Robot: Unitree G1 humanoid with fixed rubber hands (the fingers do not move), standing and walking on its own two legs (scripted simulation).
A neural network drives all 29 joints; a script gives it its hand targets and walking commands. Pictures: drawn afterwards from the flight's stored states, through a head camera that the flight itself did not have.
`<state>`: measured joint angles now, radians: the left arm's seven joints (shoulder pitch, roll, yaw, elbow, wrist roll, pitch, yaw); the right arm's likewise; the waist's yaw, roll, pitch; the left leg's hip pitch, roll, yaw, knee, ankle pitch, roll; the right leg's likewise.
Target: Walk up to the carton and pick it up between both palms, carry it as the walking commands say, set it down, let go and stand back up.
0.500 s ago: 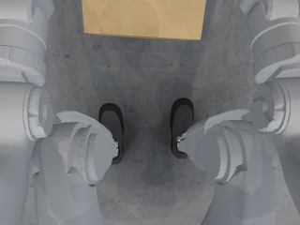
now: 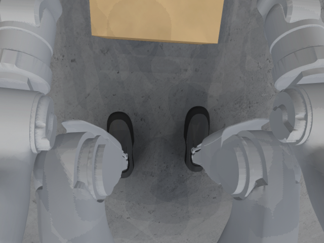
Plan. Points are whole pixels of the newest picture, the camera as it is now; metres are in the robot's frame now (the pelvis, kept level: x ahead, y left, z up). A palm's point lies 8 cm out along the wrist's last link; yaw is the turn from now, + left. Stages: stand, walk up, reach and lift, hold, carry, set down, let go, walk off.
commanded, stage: reach and lift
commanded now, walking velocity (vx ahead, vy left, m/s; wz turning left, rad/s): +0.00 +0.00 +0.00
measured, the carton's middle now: out of the picture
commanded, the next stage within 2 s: none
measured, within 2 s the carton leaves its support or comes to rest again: leaves its support in 1.22 s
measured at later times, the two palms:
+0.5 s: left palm out of the picture +0.55 +0.17 -0.20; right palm out of the picture +0.56 -0.16 -0.19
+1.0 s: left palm out of the picture +0.55 +0.17 -0.20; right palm out of the picture +0.56 -0.16 -0.19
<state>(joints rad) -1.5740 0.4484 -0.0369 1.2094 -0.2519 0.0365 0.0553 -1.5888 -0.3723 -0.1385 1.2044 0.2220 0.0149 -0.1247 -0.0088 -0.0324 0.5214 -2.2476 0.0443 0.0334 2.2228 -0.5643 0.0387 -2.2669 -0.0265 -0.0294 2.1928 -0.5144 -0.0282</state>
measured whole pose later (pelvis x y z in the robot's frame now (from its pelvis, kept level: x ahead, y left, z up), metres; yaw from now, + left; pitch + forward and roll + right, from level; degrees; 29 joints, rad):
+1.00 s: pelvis +0.00 +0.00 -0.01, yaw +0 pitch +33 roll -1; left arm -1.59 0.43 -0.01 1.21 -0.27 0.07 0.00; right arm -1.62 -0.34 -0.12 1.22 0.23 0.03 -0.09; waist -0.02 -0.03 0.52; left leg -2.26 0.03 0.03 2.24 -0.56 0.04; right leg -2.27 -0.02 -0.03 2.21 -0.52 -0.03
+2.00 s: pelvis -0.02 +0.00 +0.00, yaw +1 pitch +23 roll -2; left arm -1.60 0.39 -0.10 1.12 -0.27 0.30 0.23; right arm -1.56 -0.27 -0.12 1.04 0.23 0.25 -0.32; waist -0.03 -0.03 0.53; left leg -2.11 -0.01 0.01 2.24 -0.52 0.04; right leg -2.10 -0.02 -0.03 2.21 -0.51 -0.01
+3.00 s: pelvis -0.04 +0.00 +0.08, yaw +1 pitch +14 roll -2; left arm -1.41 0.29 0.04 0.92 -0.14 0.44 0.29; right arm -1.41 -0.22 -0.13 0.92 0.23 0.37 -0.42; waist -0.03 -0.03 0.52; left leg -1.73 -0.01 -0.01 2.01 -0.53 0.03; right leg -1.72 0.01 -0.03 1.97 -0.50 -0.01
